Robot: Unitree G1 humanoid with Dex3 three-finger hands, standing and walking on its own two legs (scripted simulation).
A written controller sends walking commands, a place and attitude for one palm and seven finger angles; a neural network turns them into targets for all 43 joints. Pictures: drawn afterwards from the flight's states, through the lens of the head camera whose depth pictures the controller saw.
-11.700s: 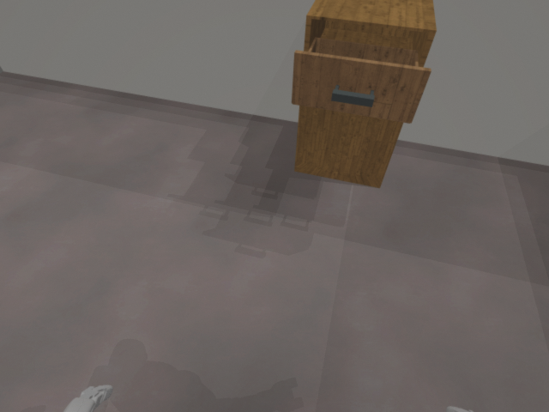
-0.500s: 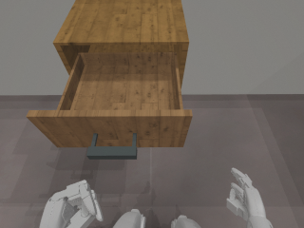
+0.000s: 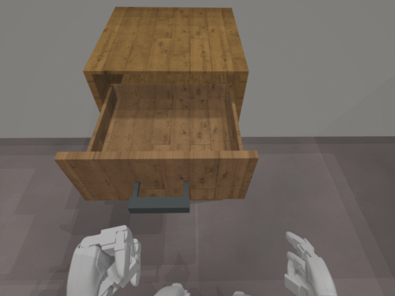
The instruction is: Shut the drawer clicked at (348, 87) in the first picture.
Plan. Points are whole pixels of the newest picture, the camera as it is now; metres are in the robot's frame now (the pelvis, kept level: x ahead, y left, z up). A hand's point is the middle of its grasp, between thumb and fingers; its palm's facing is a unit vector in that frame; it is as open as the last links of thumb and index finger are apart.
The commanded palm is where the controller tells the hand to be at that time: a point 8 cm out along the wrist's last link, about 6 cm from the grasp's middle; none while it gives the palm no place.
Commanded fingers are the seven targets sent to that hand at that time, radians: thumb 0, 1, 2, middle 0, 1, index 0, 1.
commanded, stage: raise the hand and make a fist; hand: left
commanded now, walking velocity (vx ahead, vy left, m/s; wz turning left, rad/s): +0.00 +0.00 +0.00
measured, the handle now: (160, 195) +0.33 +0.11 -0.01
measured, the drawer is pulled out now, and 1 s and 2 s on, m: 0.30 0.30 0.30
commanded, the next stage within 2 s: bring the fist close to the handle in 0.24 s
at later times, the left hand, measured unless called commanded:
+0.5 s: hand (139, 279) +0.15 +0.10 +0.07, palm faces +0.06 -1.00 +0.03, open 3.3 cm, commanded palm +0.12 +0.15 +0.08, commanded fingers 0.00 0.90 0.90 -1.40 -1.60 -1.40 -1.60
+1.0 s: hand (163, 246) +0.21 +0.08 +0.04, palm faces +0.08 -0.99 +0.07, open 3.3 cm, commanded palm +0.17 +0.13 +0.03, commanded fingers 0.00 0.90 0.90 -1.40 -1.60 -1.40 -1.60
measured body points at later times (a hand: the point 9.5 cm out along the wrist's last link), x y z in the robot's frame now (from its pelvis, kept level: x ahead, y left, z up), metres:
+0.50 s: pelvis +0.00 +0.00 -0.01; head +0.05 +0.00 +0.44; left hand +0.14 +0.16 +0.07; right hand +0.22 -0.21 -0.06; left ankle +0.02 +0.06 -0.66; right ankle +0.00 -0.10 -0.66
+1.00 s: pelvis +0.00 -0.02 -0.03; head +0.07 -0.02 +0.42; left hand +0.20 +0.13 +0.04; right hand +0.19 -0.25 -0.11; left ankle +0.02 +0.06 -0.66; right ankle +0.00 -0.10 -0.66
